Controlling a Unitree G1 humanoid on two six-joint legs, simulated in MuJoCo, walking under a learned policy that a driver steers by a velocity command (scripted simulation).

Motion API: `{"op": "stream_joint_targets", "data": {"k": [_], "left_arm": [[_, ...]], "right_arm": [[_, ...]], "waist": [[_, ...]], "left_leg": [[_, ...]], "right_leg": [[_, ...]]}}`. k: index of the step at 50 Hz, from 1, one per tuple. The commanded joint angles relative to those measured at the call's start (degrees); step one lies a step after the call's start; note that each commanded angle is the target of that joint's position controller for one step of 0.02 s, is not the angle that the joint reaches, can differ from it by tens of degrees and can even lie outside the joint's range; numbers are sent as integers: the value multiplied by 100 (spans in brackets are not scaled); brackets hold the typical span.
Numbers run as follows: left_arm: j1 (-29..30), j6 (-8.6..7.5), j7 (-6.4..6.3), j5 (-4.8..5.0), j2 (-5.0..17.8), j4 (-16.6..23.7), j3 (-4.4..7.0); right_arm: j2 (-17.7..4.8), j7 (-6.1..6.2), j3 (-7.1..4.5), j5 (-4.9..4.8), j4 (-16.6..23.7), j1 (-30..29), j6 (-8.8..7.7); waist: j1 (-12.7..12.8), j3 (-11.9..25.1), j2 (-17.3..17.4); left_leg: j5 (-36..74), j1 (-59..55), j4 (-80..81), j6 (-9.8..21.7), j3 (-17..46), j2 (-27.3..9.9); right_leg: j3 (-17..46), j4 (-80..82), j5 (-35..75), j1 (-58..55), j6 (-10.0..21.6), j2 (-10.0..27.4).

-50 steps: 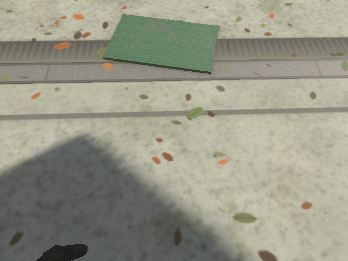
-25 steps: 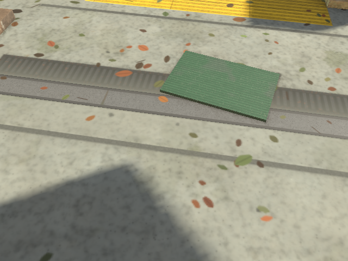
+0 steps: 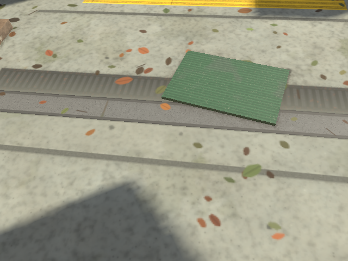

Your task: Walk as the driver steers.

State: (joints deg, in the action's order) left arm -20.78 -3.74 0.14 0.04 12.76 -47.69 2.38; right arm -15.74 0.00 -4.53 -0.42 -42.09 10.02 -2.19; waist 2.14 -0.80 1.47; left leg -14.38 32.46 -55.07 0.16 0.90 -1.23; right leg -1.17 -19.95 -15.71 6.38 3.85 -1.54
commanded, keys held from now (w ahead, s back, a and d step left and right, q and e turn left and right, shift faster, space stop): no key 1.00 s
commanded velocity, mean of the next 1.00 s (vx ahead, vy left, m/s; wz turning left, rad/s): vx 0.04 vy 0.00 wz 0.00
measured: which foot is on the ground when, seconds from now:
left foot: up 0.00-0.16, down 0.18-1.00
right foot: down 0.00-0.20, up 0.22-0.44, down 0.46-1.00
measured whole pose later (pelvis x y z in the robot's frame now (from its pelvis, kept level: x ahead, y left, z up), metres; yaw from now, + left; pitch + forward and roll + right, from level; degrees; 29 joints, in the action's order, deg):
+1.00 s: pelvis +0.15 -0.02 -0.01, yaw +0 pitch -1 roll +0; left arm -12.7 -0.8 -1.0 0.0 11.7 -57.6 1.4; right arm -13.0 2.4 -2.8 -0.3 -58.4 8.0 0.7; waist 0.2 -2.5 0.4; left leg -12.9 14.9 -29.0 -1.6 0.7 -1.4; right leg -0.7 -28.6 -19.9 7.5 1.1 -0.7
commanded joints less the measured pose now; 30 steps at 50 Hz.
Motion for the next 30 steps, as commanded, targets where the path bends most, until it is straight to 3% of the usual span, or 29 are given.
{"op": "stream_joint_targets", "data": {"k": [1, 3, 5, 7, 9, 10, 11, 12, 13, 14, 15, 16, 18, 21, 23, 24, 25, 26, 28, 30], "left_arm": [[231, 40, -180, 11, 918, 239, 182], [77, 98, -240, 34, 1011, 122, 202], [50, 126, -223, 55, 998, 44, 203], [236, 136, -187, 75, 985, 39, 211], [357, 123, -167, 102, 953, 22, 206], [288, 72, -145, 2, 897, 51, 188], [-453, 24, -84, -99, 487, -53, 57], [-501, 90, -28, -37, 490, -191, 24], [-178, 217, -9, 87, 830, -148, 126], [201, 347, -55, 130, 819, -62, 147], [367, 476, -110, 79, 749, -46, 155], [340, 590, -164, 33, 689, -64, 158], [182, 644, -222, -30, 487, -163, 109], [-42, 582, -185, -94, 435, -365, 103], [183, 567, -168, -213, 570, -261, 106], [391, 554, -206, -154, 903, -200, 168], [576, 496, -221, -106, 863, -222, 163], [752, 420, -228, -113, 683, -214, 103], [903, 280, -203, -114, 596, -259, 68], [749, 185, -171, -77, 590, -343, 56]], "right_arm": [[109, 4, 90, 16, 421, -433, -42], [35, -22, 85, 16, 464, -682, -74], [-58, -60, 66, 23, 486, -761, -99], [-184, -95, 27, 59, 482, -725, -141], [-364, -93, -66, 145, 263, -152, -198], [-707, -45, -153, 197, 175, 285, -227], [-879, 5, -152, 317, 132, 619, -176], [-353, -18, -6, 241, 48, 767, -122], [-259, -51, 36, 105, 61, 419, -81], [-221, -52, 57, 60, 124, -89, -48], [-172, -51, 95, 66, 170, -493, -19], [-259, -45, 74, 106, 209, -824, 14], [-327, -4, 45, 183, 160, -949, 77], [-246, 72, 76, 97, -10, -841, 122], [-103, 84, 141, 106, -197, -571, 134], [-198, 94, 106, 106, -201, -433, 153], [-190, 125, 110, 120, -211, -496, 152], [-165, 150, 113, 118, -245, -494, 135], [-141, 185, 103, 109, -394, -319, 124], [-153, 176, 91, 97, -537, -228, 114]], "waist": [[-99, 194, -707], [11, 233, -790], [18, 218, -806], [-93, 213, -761], [-416, 474, -560], [-518, 884, -234], [-263, 1780, 686], [-409, 2303, 989], [-368, 1812, 650], [-271, 1136, 374], [-153, 683, 248], [13, 439, 377], [93, 392, 677], [180, 596, 571], [76, 269, 324], [-174, -56, -138], [-231, -227, -528], [-288, -258, -705], [-381, -203, -840], [-321, -96, -572]], "left_leg": [[879, -44, 1203, -119, -186, 62], [1294, -404, 1787, -147, -269, 163], [1384, -592, 2043, -61, -201, 165], [1264, -782, 2307, 133, -159, 182], [2203, -1750, 3102, 432, -239, 334], [4359, -2816, 2896, 704, 303, -201], [6194, -4481, 2464, 1665, 1505, -1493], [5981, -4565, 2779, 2201, 2298, -2095], [4118, -3862, 3108, 2026, 2241, -1893], [2695, -3122, 3413, 1733, 1990, -1651], [1714, -2319, 3708, 1490, 1727, -1458], [866, -1630, 3971, 1257, 1450, -1213], [177, -1010, 4156, 1118, 1083, -911], [-844, -807, 4005, 878, 754, -711], [-1779, -621, 3865, 378, 637, -470], [-1696, -927, 3719, 160, 398, -207], [-1135, -1543, 3398, 36, 189, -50], [-612, -1925, 3129, 23, 143, -33], [90, -2219, 2876, 97, 64, -8], [548, -2211, 2842, 160, 94, -39]], "right_leg": [[386, 331, 5094, -332, 422, 1033], [317, 290, 4922, -273, 363, 1009], [430, 168, 4744, -286, 442, 1142], [578, -112, 4626, -330, 478, 1243], [539, -860, 4657, -276, 285, 961], [394, -1577, 3844, 212, 23, 629], [362, -2956, 1148, 1341, -308, 212], [672, -3840, -2224, 1665, -521, 5], [804, -4199, -2493, 1852, -578, 201], [665, -4197, -2302, 2080, -618, 343], [607, -3821, -2107, 1958, -665, 449], [536, -3256, -1820, 1559, -706, 511], [296, -2529, -1224, 855, -729, 383], [33, -1405, 184, 56, -567, 267], [284, -842, 201, 126, -349, 475], [517, -512, -848, 924, -186, 637], [626, -218, -1693, 1680, -114, 624], [676, 7, -1766, 1939, -161, 642], [699, 104, -1290, 1913, -279, 641], [638, -49, -675, 1573, -309, 601]]}}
